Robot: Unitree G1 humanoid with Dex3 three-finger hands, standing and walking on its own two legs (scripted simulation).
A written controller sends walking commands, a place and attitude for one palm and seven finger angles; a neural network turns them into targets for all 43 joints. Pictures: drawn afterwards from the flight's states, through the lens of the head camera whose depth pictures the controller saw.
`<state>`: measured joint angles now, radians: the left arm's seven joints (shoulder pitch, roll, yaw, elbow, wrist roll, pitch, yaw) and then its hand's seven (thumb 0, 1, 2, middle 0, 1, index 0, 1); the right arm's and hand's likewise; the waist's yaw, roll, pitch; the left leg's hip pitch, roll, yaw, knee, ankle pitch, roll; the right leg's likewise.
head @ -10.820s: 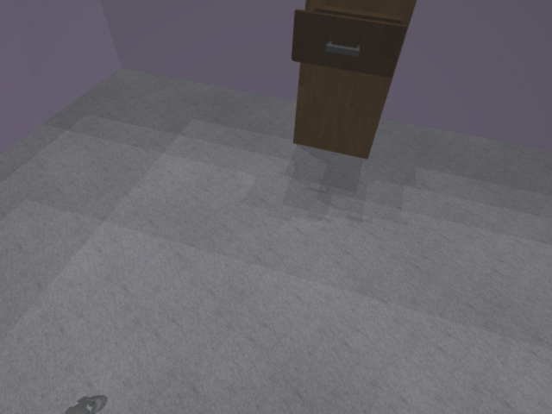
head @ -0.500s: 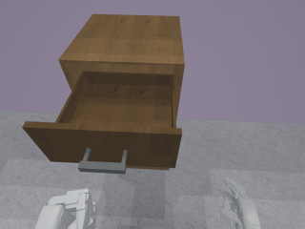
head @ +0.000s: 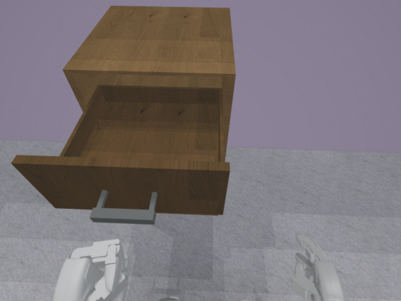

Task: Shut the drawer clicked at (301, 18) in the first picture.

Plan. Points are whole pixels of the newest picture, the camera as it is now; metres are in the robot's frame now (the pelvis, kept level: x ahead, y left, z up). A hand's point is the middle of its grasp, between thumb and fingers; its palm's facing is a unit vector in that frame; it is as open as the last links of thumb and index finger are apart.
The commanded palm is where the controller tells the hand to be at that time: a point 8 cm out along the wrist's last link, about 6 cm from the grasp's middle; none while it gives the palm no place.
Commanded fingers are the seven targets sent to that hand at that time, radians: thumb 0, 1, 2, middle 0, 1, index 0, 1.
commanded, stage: bring the fist close to the handle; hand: left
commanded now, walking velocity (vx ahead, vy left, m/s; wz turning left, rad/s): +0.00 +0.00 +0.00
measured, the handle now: (126, 206) +0.30 +0.18 +0.03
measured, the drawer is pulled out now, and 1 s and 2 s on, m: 0.30 0.30 0.23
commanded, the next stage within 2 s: push the drawer shut in 1.02 s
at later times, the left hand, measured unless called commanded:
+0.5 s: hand (137, 262) +0.19 +0.13 +0.04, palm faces +0.02 -1.00 -0.02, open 3.3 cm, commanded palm +0.16 +0.18 +0.04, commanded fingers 0.00 0.90 0.90 -1.40 -1.60 -1.40 -1.60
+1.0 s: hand (140, 259) +0.20 +0.12 +0.03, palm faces +0.02 -1.00 -0.01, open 3.3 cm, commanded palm +0.17 +0.18 +0.03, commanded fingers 0.00 0.90 0.90 -1.40 -1.60 -1.40 -1.60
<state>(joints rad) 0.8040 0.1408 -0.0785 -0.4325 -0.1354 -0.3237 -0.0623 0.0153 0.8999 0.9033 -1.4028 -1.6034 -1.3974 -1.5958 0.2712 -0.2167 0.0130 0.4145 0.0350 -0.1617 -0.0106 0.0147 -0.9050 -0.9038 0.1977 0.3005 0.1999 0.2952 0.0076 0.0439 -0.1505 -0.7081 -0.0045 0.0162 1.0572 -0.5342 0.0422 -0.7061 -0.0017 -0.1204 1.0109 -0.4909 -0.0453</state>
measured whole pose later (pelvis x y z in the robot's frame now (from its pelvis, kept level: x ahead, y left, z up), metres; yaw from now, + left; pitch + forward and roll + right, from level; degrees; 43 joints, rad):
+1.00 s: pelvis +0.00 +0.00 -0.03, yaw +0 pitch +17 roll -2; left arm 0.57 0.13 -0.09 -0.20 -0.10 -0.42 0.00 0.01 0.90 0.90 -1.40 -1.60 -1.40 -1.60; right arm 0.24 -0.22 0.02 0.43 0.00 -0.10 0.00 0.01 -0.91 -0.90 0.20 0.30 0.20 0.30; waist -0.02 0.03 -0.17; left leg -0.92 0.00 0.02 1.20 -0.58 0.05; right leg -0.92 -0.01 -0.12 1.15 -0.53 -0.05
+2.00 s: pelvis -0.02 +0.00 -0.02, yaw +0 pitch +16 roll -1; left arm 0.05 0.18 -0.01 0.20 -0.13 -0.36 0.00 -0.01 0.84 0.94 -1.40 -1.60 -1.40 -1.60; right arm 0.22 -0.24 0.04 0.53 0.01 -0.08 -0.01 0.01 -0.91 -0.90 0.20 0.30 0.20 0.30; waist -0.03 0.03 -0.14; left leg -0.89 -0.01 0.02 1.13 -0.52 0.04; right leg -0.89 -0.01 -0.12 1.09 -0.48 -0.05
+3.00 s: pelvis -0.02 +0.01 -0.02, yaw -2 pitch +19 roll -2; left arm -0.50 0.23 0.18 0.78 -0.10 -0.47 0.00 -0.04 0.74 0.88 -1.40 -1.60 -1.40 -1.60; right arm 0.29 -0.25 0.02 0.62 0.00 -0.01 0.01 0.01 -0.91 -0.90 0.20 0.30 0.20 0.29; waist -0.10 0.02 -0.13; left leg -0.95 -0.01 0.05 1.11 -0.51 0.06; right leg -0.96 -0.01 -0.08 1.07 -0.45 -0.03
